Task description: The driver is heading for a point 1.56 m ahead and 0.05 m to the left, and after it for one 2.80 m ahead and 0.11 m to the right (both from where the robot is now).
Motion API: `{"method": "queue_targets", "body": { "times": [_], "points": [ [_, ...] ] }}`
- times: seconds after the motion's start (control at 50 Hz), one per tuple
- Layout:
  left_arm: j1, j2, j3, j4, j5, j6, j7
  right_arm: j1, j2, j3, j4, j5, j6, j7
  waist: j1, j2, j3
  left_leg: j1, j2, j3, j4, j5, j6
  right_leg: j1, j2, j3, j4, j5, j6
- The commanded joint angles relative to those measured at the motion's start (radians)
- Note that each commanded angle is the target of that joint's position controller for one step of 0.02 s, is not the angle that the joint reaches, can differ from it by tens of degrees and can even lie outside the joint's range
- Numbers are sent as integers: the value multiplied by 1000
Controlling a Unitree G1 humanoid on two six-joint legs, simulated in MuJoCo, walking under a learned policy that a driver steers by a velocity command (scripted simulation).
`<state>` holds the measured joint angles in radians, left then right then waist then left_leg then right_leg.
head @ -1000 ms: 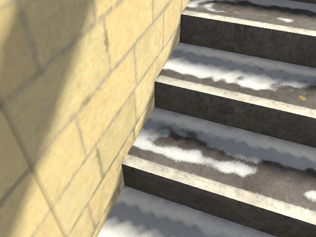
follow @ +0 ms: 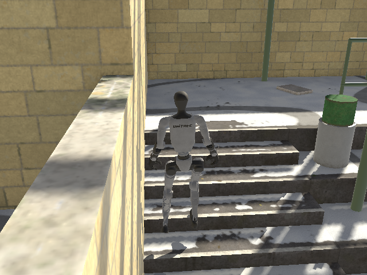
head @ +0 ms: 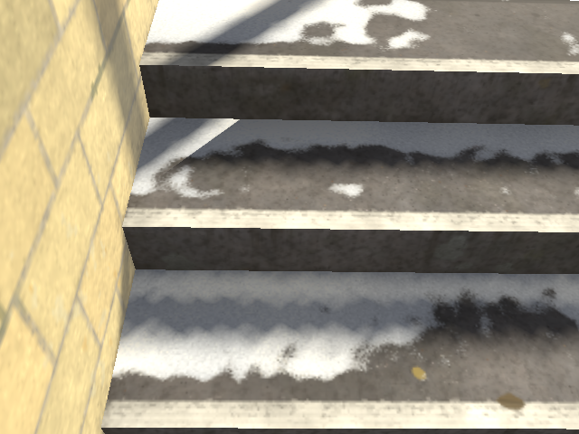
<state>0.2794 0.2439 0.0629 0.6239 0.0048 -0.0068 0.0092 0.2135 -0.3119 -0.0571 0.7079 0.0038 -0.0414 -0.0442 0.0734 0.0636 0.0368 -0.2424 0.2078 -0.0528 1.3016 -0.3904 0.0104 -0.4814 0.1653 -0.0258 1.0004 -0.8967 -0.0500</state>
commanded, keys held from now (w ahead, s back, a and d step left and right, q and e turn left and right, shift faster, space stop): w+e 0.28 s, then w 0.18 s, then w+q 0.54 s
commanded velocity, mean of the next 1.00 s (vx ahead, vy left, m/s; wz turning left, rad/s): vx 0.50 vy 0.00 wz -0.10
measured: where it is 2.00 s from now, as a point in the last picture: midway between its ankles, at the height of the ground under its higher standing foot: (428, 62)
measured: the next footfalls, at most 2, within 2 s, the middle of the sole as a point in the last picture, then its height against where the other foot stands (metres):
left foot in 0.26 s outside the picture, level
right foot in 0.68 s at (516, 382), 0.15 m higher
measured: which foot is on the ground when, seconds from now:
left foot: up 0.00-0.24, down 0.26-0.72, up 0.74-1.00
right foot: down 0.00-0.24, up 0.26-0.66, down 0.68-1.00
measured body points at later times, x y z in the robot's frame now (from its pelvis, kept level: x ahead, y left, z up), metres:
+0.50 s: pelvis +0.26 -0.05 +0.08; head +0.26 -0.07 +0.53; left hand +0.55 +0.07 +0.03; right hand +0.10 -0.27 -0.06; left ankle +0.19 +0.10 -0.64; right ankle +0.29 -0.22 -0.45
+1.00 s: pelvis +0.55 -0.25 +0.24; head +0.52 -0.26 +0.69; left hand +0.59 +0.00 +0.11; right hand +0.75 -0.51 +0.18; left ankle +0.64 -0.15 -0.28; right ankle +0.52 -0.37 -0.49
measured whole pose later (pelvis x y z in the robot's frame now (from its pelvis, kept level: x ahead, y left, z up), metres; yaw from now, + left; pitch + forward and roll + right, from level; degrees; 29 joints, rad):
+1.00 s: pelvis +0.55 -0.25 +0.24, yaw -7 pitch -1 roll -1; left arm 0.41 0.20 0.03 0.92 0.03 -0.07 0.00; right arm 0.07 -0.24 -0.03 0.65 0.02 -0.01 0.02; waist 0.03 0.04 -0.06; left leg -0.98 0.00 -0.02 1.73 -0.14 0.10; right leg -0.16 -0.12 -0.29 0.51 -0.30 0.02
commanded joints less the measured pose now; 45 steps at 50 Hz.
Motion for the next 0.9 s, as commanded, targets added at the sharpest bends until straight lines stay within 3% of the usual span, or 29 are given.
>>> {"method": "queue_targets", "body": {
  "times": [0.02, 0.06, 0.08, 0.12, 0.18, 0.2, 0.22, 0.24, 0.26, 0.28, 0.3, 0.32, 0.34, 0.4, 0.48, 0.56, 0.6, 0.62, 0.64, 0.66, 0.68, 0.7, 0.72, 0.74, 0.76, 0.8, 0.82, 0.84, 0.9],
  "points": [
    [145, 44, 23, -10, -8, -80, 17, -109, -24, 3, -187, -10, -36, 24, 6, -126, -72, -472, -97, -87, 260, -221, 27, 268, -256, 561, -378, 824, -146],
    [19, 33, -4, -43, -12, -102, 8, -84, 34, 15, -248, -7, -11, 31, -92, -190, -37, -452, -152, -89, 531, -344, 37, 22, -312, 650, -345, 957, -155],
    [-36, 92, -1, -77, -5, -112, 7, -37, 21, 14, -249, -2, 7, 32, -153, -122, -73, -426, -165, -92, 588, -248, 49, -46, -344, 683, -398, 885, -138],
    [-18, 129, 10, -73, -40, -122, 2, -169, 12, 22, -306, -14, 21, 23, -128, -73, -38, -428, -165, -46, 342, -138, 52, -51, -277, 514, -529, 712, -81],
    [-125, 120, 16, -84, -36, -93, 28, -125, 4, -8, -247, -4, 13, -13, -206, -86, -101, -38, -197, 165, -222, -10, 10, -138, -166, 294, -606, 996, -65],
    [-171, 154, 25, -99, -30, -100, 19, -5, -32, -35, -231, 20, 12, -17, -273, -209, -149, 115, -195, 133, -295, -43, 6, -152, -189, 339, -480, 1196, -65],
    [-221, 136, 16, -118, -30, -101, 6, 218, -67, -63, -162, 22, 4, -14, -360, -199, -232, 284, -154, 55, -473, 38, 38, -163, -187, 360, -217, 1233, -55],
    [-286, 54, -9, -113, -27, -93, -7, 396, -51, -83, -50, 18, 1, 4, -437, -95, -243, 458, -119, 3, -756, 255, 97, -257, -64, 212, 152, 879, -24],
    [-245, -99, -44, -132, -22, -90, -11, 392, 10, -72, 25, -17, -16, 38, -331, 8, -164, 519, -79, -73, -695, 239, 102, -436, -1, 186, 425, 474, -9],
    [-199, -137, -71, -148, -24, -98, -8, 326, 60, -39, 17, -18, -30, 67, -264, 43, -92, 379, -35, -114, -657, 576, 146, -491, -15, 196, 663, 400, 1],
    [103, -75, -48, -105, -54, -79, -4, 134, 26, -37, -27, -30, -47, 55, -54, 186, -141, 254, 124, -443, -878, 417, 314, -473, -46, 210, 757, 452, 40],
    [142, 12, -26, -99, -68, -56, 8, 31, 59, -32, -54, 13, -60, 49, -4, 176, -73, 109, 182, -551, -966, 89, 341, -448, -145, 218, 735, 512, 60],
    [46, 30, -24, -114, -69, -34, 5, 19, 95, -19, -48, 26, -61, 42, -39, 91, 8, 36, 160, -504, -999, -98, 312, -500, -169, 235, 721, 532, 74],
    [-166, -8, -42, -174, -84, -42, 18, 85, 16, -27, 19, 0, -78, 36, -79, -76, 160, 75, 167, -393, -1062, 67, 279, -705, -201, 290, 645, 554, 69],
    [-167, -67, -62, -182, -57, -24, 11, 250, 12, -17, 128, -12, -62, -3, -99, -42, 83, 226, 156, -162, -1059, 383, 249, -834, -227, 247, 851, 501, 56],
    [-401, -132, -115, -291, -66, -44, -33, 345, 23, 13, 189, -18, -13, -25, -144, -42, 180, 292, 113, -60, -1074, 303, 174, -1122, -332, 123, 958, 411, 59],
    [-576, -180, -166, -410, -32, -80, -78, 417, 36, 23, 230, 17, 18, -29, -180, -55, 93, 165, 71, -43, -1181, 230, 146, -866, -413, 25, 623, 522, 60],
    [-609, -173, -181, -435, -28, -93, -98, 415, -4, 18, 248, 19, 28, -23, -168, -100, 36, -50, 43, 7, -1315, 222, 170, -415, -388, -111, 300, 625, 45],
    [-623, -215, -181, -449, -46, -92, -98, 494, -38, 15, 274, 30, 18, -14, -160, 22, -70, -110, 73, -13, -1316, 525, 164, -54, -327, -124, 220, 613, 33],
    [-447, -129, -132, -377, -74, -84, -80, 481, -99, 19, 297, -1, 7, 8, -66, 54, -171, -9, 68, 58, -1144, 1156, 163, 125, -213, -235, 246, 501, 3],
    [-165, 22, -59, -321, -79, -87, -55, 421, -166, 18, 266, -26, -31, 38, 109, 203, -316, 73, 58, 34, -932, 1725, 140, 347, -141, -179, 205, 562, -46],
    [66, 168, 0, -257, -53, -73, -30, 343, -230, -3, 244, -9, -62, 44, 239, 241, -417, 52, 38, -16, -713, 1658, 88, 534, -190, 24, 30, 664, -74],
    [205, 322, 50, -134, 28, -80, -22, 431, -54, 23, 190, 22, -93, 49, 149, -255, -641, -241, -159, -78, -273, 825, -8, 850, -528, 659, -299, 728, -240],
    [253, 289, 31, -103, 60, -68, -6, 433, -42, 13, 230, 19, -120, 73, 129, -350, -801, -194, -259, -162, 148, 245, -30, 820, -645, 987, -593, 713, -267],
    [176, 218, 10, -63, 53, -68, -21, 353, 25, -4, 199, 56, -111, 78, 79, -281, -629, -318, -249, -199, 407, 172, -33, 635, -665, 892, -618, 679, -217],
    [43, 43, -27, 57, -28, -64, -42, 111, 157, 30, 63, 36, -57, 64, 3, -201, -220, -517, -165, -84, 500, 165, 40, 313, -591, 546, -583, 335, -117],
    [-30, -52, -51, 95, -2, -68, -46, 34, 152, 28, 16, 37, -32, 62, -43, -193, -102, -530, -121, -77, 543, 180, 98, 147, -560, 389, -562, 322, -83],
    [-74, -103, -60, 124, 18, -79, -47, 37, 142, 32, -10, 46, -18, 74, -97, -168, -54, -502, -114, -79, 533, 166, 133, 46, -546, 298, -576, 341, -60],
    [-48, -114, -54, 190, 0, -89, -34, 73, 198, 66, -27, 36, 17, 74, -144, -159, 8, -630, -139, -74, 447, 164, 152, 95, -503, 48, -704, 538, -33]
  ]
}}
Over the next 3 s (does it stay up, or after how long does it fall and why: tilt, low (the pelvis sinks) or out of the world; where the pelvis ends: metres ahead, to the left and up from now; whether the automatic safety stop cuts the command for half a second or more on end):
stays up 1.49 -0.01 0.53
